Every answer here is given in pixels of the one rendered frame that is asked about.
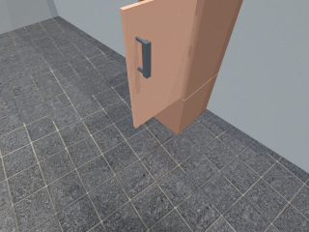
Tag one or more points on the handle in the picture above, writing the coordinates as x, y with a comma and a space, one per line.
146, 57

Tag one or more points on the cupboard door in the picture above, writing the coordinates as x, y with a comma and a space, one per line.
167, 24

